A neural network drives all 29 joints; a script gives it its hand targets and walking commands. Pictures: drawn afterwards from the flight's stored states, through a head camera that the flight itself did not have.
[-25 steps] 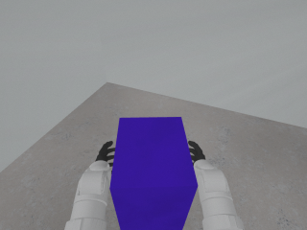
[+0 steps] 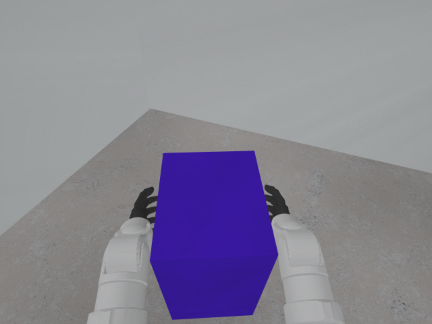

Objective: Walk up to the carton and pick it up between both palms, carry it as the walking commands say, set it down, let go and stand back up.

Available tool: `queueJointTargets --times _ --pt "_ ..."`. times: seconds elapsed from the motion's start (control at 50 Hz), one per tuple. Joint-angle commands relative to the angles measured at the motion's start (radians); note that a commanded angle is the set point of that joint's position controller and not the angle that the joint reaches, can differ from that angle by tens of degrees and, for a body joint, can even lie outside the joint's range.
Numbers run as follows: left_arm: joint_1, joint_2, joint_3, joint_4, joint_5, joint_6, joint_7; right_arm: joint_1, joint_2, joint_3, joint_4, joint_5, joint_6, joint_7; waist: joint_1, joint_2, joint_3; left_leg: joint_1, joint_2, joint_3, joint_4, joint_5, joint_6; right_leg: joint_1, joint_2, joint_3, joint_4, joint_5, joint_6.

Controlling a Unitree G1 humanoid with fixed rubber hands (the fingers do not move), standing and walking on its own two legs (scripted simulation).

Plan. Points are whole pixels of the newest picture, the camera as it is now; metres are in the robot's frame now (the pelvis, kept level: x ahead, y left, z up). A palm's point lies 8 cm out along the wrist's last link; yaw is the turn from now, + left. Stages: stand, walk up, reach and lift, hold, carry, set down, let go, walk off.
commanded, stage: carry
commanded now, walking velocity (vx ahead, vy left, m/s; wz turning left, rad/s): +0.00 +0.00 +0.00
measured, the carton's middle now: (211, 239) +0.30 +0.01 +0.02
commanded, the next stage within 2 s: none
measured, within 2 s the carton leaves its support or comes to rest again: neither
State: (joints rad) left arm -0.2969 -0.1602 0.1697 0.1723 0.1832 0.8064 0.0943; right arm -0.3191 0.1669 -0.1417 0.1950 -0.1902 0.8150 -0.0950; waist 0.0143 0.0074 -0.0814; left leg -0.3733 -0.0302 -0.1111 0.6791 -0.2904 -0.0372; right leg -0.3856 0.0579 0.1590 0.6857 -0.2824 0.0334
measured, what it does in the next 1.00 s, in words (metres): walks backwards: right foot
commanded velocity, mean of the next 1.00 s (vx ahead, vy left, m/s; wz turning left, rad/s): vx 0.00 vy -0.03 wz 0.00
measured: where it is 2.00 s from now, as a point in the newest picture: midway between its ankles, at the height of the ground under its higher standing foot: outside the picture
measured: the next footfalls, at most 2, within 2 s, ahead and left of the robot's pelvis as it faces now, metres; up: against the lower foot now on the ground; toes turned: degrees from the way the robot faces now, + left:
right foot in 0.56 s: +0.01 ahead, -0.14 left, +0.00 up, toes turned +10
left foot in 1.08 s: -0.02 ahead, +0.10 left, +0.00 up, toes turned -6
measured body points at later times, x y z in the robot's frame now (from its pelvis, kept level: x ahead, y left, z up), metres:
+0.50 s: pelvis -0.07 +0.00 +0.00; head -0.12 -0.01 +0.45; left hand +0.21 +0.12 +0.09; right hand +0.19 -0.15 +0.09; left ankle +0.00 +0.12 -0.72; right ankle +0.02 -0.13 -0.71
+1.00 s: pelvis -0.12 -0.01 +0.00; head -0.17 -0.01 +0.44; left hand +0.16 +0.11 +0.08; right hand +0.14 -0.15 +0.08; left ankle -0.01 +0.12 -0.71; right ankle -0.03 -0.11 -0.72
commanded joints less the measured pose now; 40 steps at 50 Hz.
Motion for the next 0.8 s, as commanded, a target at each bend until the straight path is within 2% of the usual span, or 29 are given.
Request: queueJointTargets --times 0.0,0.04,0.06,0.08,0.12,0.16,0.2,0.22,0.24,0.26,0.28,0.3,0.32,0.36,0.38,0.4,0.42,0.46,0.5,0.52,0.54,0.58,0.6,0.62,0.64,0.66,0.72,0.74,0.78 --pt "-0.587 -0.992 -0.712 -0.234 -0.326 0.031 -0.185 -0.518 1.016 0.634 -0.203 0.296 0.018 0.165 -0.011 -0.042 -0.426 0.131 0.128 0.032 0.003 0.344 0.073 0.065 -0.184 0.099 -0.039 0.539 -0.108" --pt "-0.579 -0.977 -0.718 -0.297 -0.334 0.063 -0.164 -0.549 1.014 0.662 -0.271 0.322 0.051 0.146 -0.008 -0.067 -0.438 0.121 0.123 0.027 -0.057 0.147 0.074 0.035 -0.173 0.099 -0.084 0.344 -0.099" --pt "-0.598 -0.997 -0.752 -0.367 -0.359 0.083 -0.156 -0.551 1.016 0.678 -0.322 0.335 0.071 0.134 -0.009 -0.007 -0.42 0.107 0.159 -0.029 -0.084 0.149 0.092 -0.008 -0.147 0.076 -0.068 0.236 -0.082" --pt "-0.638 -1.001 -0.759 -0.384 -0.366 0.103 -0.138 -0.627 0.994 0.699 -0.386 0.357 0.084 0.119 -0.005 0.043 -0.411 0.097 0.172 -0.029 -0.106 0.105 0.095 -0.031 -0.116 0.044 -0.068 0.116 -0.071" --pt "-0.605 -0.988 -0.744 -0.43 -0.376 0.147 -0.104 -0.567 0.966 0.69 -0.41 0.367 0.134 0.084 0.005 0.102 -0.381 0.017 0.228 -0.082 -0.187 0.002 0.119 -0.04 -0.046 -0.03 -0.009 -0.136 -0.049" --pt "-0.611 -0.951 -0.716 -0.428 -0.37 0.178 -0.067 -0.592 0.926 0.669 -0.419 0.37 0.164 0.046 0.009 0.178 -0.392 -0.062 0.271 -0.124 -0.279 -0.093 0.141 0.061 -0.007 -0.119 0.074 -0.13 -0.046" --pt "-0.518 -0.905 -0.675 -0.425 -0.368 0.223 -0.04 -0.456 0.892 0.636 -0.409 0.347 0.211 0.015 0.013 0.118 -0.369 -0.154 0.22 -0.047 -0.221 -0.161 0.099 0.136 -0.039 -0.09 -0.018 -0.084 -0.062" --pt "-0.591 -0.873 -0.656 -0.414 -0.372 0.233 -0.029 -0.524 0.859 0.612 -0.412 0.342 0.221 0.001 0.016 0.0 -0.344 -0.212 0.16 0.005 -0.142 -0.239 0.068 0.15 -0.096 0.012 -0.15 -0.17 -0.076" --pt "-0.623 -0.859 -0.648 -0.442 -0.385 0.246 -0.013 -0.55 0.85 0.6 -0.458 0.34 0.234 -0.017 0.016 -0.189 -0.343 -0.181 0.039 0.133 0.052 -0.255 0.028 0.074 -0.237 0.216 -0.358 -0.299 -0.115" --pt "-0.319 -0.844 -0.609 -0.452 -0.357 0.282 -0.006 -0.253 0.855 0.592 -0.455 0.332 0.278 -0.023 0.003 -0.281 -0.332 -0.121 0.004 0.154 0.272 -0.228 0.004 -0.043 -0.35 0.358 -0.474 -0.458 -0.153" --pt "-0.306 -0.868 -0.604 -0.48 -0.364 0.294 -0.005 -0.299 0.884 0.62 -0.516 0.365 0.287 -0.019 -0.011 -0.267 -0.32 -0.06 0.013 0.144 0.284 -0.203 0.003 -0.114 -0.36 0.329 -0.513 -0.521 -0.144" --pt "-0.334 -0.881 -0.606 -0.499 -0.366 0.305 0.0 -0.334 0.894 0.617 -0.551 0.378 0.297 -0.02 -0.012 -0.211 -0.311 -0.017 0.038 0.143 0.139 -0.169 0.02 -0.102 -0.321 0.234 -0.468 -0.37 -0.122" --pt "-0.332 -0.882 -0.606 -0.523 -0.367 0.311 0.005 -0.362 0.889 0.624 -0.585 0.395 0.301 -0.019 -0.005 -0.197 -0.327 0.0 0.039 0.165 0.071 -0.142 0.024 -0.073 -0.289 0.162 -0.418 -0.256 -0.126" --pt "-0.335 -0.872 -0.61 -0.579 -0.375 0.32 0.022 -0.378 0.896 0.638 -0.628 0.426 0.318 -0.019 -0.009 -0.193 -0.361 0.085 0.033 0.171 -0.156 -0.088 0.03 -0.022 -0.212 0.069 -0.303 -0.198 -0.087" --pt "-0.275 -0.845 -0.597 -0.558 -0.358 0.328 0.03 -0.335 0.863 0.621 -0.617 0.418 0.327 -0.023 -0.007 -0.097 -0.362 0.128 0.086 0.073 -0.292 -0.129 0.045 -0.035 -0.173 0.007 -0.204 -0.176 -0.053" --pt "-0.245 -0.833 -0.594 -0.561 -0.349 0.334 0.029 -0.309 0.832 0.606 -0.613 0.405 0.328 -0.023 -0.014 0.092 -0.347 0.079 0.222 -0.148 -0.367 -0.283 0.095 -0.124 -0.086 -0.113 -0.068 -0.16 -0.006" --pt "-0.328 -0.843 -0.626 -0.598 -0.36 0.335 0.029 -0.307 0.852 0.588 -0.594 0.399 0.321 -0.022 -0.022 0.256 -0.285 -0.096 0.33 -0.257 -0.481 -0.45 0.141 -0.064 -0.042 -0.173 0.142 -0.153 -0.02" --pt "-0.307 -0.85 -0.606 -0.592 -0.351 0.337 0.032 -0.353 0.84 0.611 -0.652 0.413 0.33 -0.014 -0.001 0.165 -0.21 -0.249 0.344 -0.112 -0.498 -0.437 0.132 0.02 -0.035 -0.199 0.23 -0.097 -0.039" --pt "-0.32 -0.842 -0.62 -0.59 -0.384 0.347 0.025 -0.314 0.841 0.588 -0.601 0.389 0.337 -0.029 0.016 0.092 -0.217 -0.258 0.279 -0.021 -0.39 -0.333 0.086 0.115 -0.076 -0.166 -0.013 -0.023 -0.07" --pt "-0.332 -0.84 -0.637 -0.61 -0.396 0.348 0.024 -0.273 0.841 0.569 -0.577 0.374 0.339 -0.032 0.01 0.081 -0.237 -0.173 0.232 0.009 -0.336 -0.247 0.095 0.108 -0.063 -0.159 -0.115 -0.043 -0.072" --pt "-0.311 -0.84 -0.636 -0.61 -0.404 0.35 0.026 -0.249 0.838 0.569 -0.58 0.37 0.34 -0.037 0.002 0.039 -0.269 -0.099 0.21 0.039 -0.251 -0.178 0.082 0.099 -0.091 -0.109 -0.23 -0.048 -0.071" --pt "-0.307 -0.847 -0.644 -0.592 -0.414 0.36 0.022 -0.249 0.826 0.565 -0.616 0.343 0.342 -0.043 -0.007 -0.141 -0.261 -0.131 0.126 0.134 -0.072 -0.135 0.019 0.07 -0.26 0.13 -0.391 -0.182 -0.117" --pt "-0.272 -0.847 -0.609 -0.56 -0.394 0.359 0.024 -0.295 0.821 0.594 -0.64 0.369 0.346 -0.038 -0.008 -0.195 -0.226 -0.068 0.094 0.197 -0.002 -0.148 0.004 -0.042 -0.29 0.155 -0.436 -0.301 -0.141" --pt "-0.279 -0.846 -0.612 -0.569 -0.392 0.357 0.026 -0.278 0.816 0.58 -0.626 0.368 0.347 -0.035 -0.018 -0.148 -0.207 0.016 0.083 0.216 0.058 -0.144 0.007 -0.157 -0.285 0.122 -0.46 -0.383 -0.142" --pt "-0.304 -0.856 -0.634 -0.601 -0.408 0.357 0.02 -0.275 0.836 0.583 -0.625 0.373 0.344 -0.029 -0.025 -0.134 -0.197 0.054 0.079 0.229 0.074 -0.123 0.012 -0.2 -0.264 0.06 -0.455 -0.377 -0.124" --pt "-0.318 -0.86 -0.628 -0.607 -0.405 0.355 0.023 -0.302 0.849 0.59 -0.63 0.383 0.343 -0.027 -0.024 -0.165 -0.212 0.088 0.069 0.246 0.059 -0.109 0.02 -0.21 -0.244 0.039 -0.446 -0.371 -0.114" --pt "-0.275 -0.833 -0.614 -0.595 -0.387 0.363 0.028 -0.272 0.819 0.574 -0.625 0.385 0.345 -0.025 -0.03 -0.122 -0.253 0.168 0.051 0.258 -0.04 -0.092 0.042 -0.207 -0.204 -0.029 -0.404 -0.362 -0.072" --pt "-0.296 -0.839 -0.632 -0.608 -0.394 0.361 0.03 -0.243 0.833 0.56 -0.594 0.384 0.346 -0.02 -0.034 -0.071 -0.261 0.158 0.068 0.213 -0.071 -0.11 0.053 -0.201 -0.185 -0.071 -0.344 -0.343 -0.062" --pt "-0.299 -0.826 -0.612 -0.596 -0.366 0.366 0.034 -0.298 0.823 0.564 -0.594 0.39 0.349 -0.015 -0.029 0.104 -0.192 0.023 0.187 0.015 -0.301 -0.282 0.088 -0.199 -0.09 -0.153 -0.159 -0.311 -0.039"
